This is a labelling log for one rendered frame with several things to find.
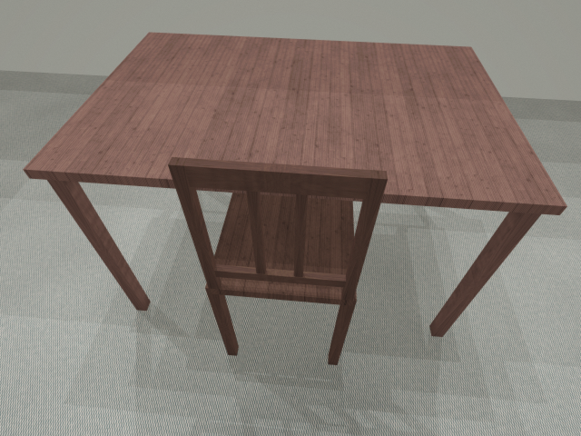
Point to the chair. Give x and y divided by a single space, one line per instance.
280 247

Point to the table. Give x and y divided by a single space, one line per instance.
429 115

